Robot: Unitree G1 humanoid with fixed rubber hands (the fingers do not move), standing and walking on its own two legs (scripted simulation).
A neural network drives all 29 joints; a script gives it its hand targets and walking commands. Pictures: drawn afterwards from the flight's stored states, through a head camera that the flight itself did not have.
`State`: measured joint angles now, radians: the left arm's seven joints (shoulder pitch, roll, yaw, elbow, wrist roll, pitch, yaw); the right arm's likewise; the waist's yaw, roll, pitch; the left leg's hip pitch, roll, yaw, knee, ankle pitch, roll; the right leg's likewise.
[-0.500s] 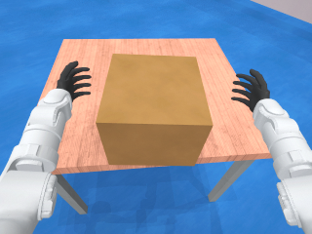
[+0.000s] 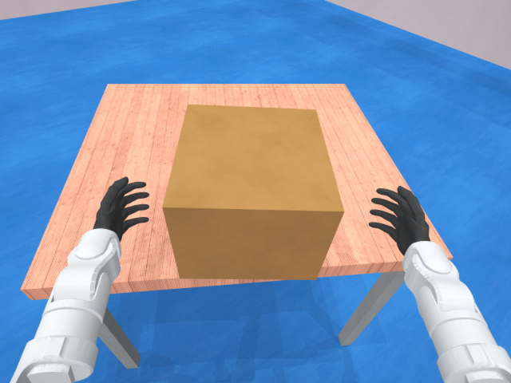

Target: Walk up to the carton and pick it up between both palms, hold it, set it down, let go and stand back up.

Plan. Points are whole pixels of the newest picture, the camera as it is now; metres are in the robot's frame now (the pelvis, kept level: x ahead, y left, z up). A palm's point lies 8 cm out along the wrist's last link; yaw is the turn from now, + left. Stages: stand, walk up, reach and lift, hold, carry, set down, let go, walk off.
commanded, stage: set down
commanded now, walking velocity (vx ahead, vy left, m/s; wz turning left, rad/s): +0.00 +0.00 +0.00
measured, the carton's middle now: (250, 190) +0.51 +0.03 +0.01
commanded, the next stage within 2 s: let go in 1.98 s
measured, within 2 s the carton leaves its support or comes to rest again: neither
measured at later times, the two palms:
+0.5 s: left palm (111, 298) +0.26 +0.23 +0.01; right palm (411, 312) +0.26 -0.23 +0.02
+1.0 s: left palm (103, 338) +0.21 +0.23 -0.02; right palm (405, 354) +0.21 -0.22 -0.02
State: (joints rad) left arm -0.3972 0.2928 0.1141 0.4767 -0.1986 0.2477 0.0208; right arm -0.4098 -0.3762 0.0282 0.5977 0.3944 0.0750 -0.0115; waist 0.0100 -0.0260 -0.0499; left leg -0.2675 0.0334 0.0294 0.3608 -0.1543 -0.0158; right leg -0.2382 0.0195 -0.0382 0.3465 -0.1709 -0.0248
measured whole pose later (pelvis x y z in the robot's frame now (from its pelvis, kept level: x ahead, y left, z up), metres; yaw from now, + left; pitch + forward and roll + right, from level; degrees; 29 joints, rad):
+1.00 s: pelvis +0.02 +0.01 +0.00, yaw -1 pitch -3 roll +0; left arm 0.21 0.21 0.01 0.35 -0.16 -0.10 0.06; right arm 0.23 -0.27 0.05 0.39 0.24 -0.20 0.03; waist 0.03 -0.02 0.05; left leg -0.09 0.02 0.04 0.34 -0.20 -0.01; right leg -0.08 0.02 0.01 0.35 -0.22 -0.02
